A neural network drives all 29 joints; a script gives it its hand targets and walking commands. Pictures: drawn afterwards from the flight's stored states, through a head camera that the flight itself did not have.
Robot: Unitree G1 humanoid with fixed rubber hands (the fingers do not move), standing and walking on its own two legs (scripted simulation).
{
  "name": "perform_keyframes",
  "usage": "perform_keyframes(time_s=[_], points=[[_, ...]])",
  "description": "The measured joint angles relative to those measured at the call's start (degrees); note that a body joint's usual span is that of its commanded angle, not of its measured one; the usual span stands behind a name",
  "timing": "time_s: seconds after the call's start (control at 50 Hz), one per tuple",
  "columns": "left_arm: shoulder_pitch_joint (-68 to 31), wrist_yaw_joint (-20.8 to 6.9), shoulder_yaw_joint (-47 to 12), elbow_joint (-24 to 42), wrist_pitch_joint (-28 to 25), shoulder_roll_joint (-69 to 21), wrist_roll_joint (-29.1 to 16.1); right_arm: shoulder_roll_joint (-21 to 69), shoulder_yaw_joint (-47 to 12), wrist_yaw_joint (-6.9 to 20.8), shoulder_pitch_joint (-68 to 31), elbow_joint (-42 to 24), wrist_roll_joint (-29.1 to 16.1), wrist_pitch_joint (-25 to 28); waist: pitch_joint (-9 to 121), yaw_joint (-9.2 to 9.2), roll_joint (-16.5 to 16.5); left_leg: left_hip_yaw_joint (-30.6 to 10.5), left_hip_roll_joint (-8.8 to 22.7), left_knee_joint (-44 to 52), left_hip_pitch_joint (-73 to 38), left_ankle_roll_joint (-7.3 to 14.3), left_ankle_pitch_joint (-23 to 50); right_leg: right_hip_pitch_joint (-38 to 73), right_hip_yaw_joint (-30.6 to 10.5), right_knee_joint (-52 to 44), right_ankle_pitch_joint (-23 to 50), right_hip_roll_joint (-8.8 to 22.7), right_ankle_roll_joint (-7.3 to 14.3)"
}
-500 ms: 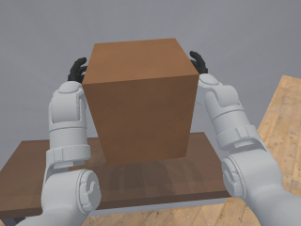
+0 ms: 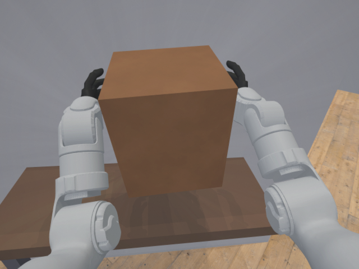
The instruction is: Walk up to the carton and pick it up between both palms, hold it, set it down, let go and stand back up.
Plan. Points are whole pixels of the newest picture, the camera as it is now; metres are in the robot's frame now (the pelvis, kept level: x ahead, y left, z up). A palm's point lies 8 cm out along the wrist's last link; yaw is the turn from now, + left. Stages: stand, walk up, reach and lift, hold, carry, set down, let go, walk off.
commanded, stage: hold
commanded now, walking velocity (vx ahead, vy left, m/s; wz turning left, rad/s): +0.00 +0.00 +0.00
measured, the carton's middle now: (169, 121) +0.37 +0.00 +0.24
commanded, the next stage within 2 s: none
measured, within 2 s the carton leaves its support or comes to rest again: neither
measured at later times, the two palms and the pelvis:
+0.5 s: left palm (95, 108) +0.36 +0.15 +0.28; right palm (241, 100) +0.36 -0.16 +0.29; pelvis +0.00 +0.00 +0.00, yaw +0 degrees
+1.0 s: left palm (94, 106) +0.37 +0.15 +0.28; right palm (240, 99) +0.36 -0.16 +0.29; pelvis +0.00 +0.00 +0.00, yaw +0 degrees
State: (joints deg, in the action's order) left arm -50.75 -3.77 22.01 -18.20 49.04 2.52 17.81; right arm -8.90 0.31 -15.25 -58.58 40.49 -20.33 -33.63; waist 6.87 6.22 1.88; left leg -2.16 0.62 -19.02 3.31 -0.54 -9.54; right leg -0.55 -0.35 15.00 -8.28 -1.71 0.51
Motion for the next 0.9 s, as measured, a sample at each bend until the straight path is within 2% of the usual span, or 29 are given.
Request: perform_keyframes(time_s=[0.22,0.44,0.9], points=[[-0.01,-0.05,-0.37,0.07,0.23,0.2,0.07,-0.07,-0.11,-0.02,-0.09,0.21,-0.27,0.06,-0.38,0.38,0.01,-0.1,-0.09,-0.31,0.02,0.07,-0.21,0.28,0.07,-0.22,0.01,0.06,-0.1],[2.88,0.06,-1.49,3.84,1.16,-0.74,0.23,-0.1,-0.69,-0.09,2.8,-3.57,-0.47,-0.9,-0.11,0.9,-0.21,0.08,-0.08,-0.19,-0.61,0.11,-0.43,0.84,-0.15,-0.3,-0.15,0.03,-0.08],[2.17,-0.27,-0.94,3.43,1.37,-0.48,-0.12,0.46,0.08,-0.29,3.08,-4.76,0.76,-1.9,0.07,0.58,-0.25,-0.05,-0.04,0.34,-0.33,-0.01,0.02,0.23,-0.12,0.03,-0.23,-0.07,0.11]])
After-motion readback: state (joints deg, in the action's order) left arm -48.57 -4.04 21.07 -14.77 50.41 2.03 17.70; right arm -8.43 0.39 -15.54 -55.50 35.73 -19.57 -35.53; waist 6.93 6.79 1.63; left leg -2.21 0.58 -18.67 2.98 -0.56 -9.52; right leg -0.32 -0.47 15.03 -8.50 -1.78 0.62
